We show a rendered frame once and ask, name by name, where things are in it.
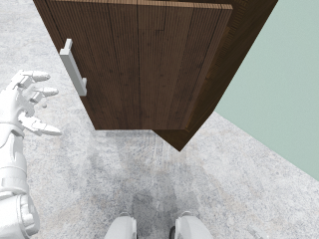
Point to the handle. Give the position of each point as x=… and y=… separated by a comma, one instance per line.
x=72, y=69

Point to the cupboard door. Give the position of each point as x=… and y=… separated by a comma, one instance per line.
x=145, y=61

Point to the robot right shin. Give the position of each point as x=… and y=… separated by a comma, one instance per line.
x=186, y=213

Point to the robot left thigh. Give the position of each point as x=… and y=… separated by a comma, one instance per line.
x=123, y=227

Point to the right robot hand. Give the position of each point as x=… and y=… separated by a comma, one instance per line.
x=256, y=232

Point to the robot left forearm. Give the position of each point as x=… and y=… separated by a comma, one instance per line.
x=13, y=164

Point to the left robot upper arm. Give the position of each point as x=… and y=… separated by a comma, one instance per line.
x=19, y=218

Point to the left robot hand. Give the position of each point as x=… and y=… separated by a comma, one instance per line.
x=12, y=103

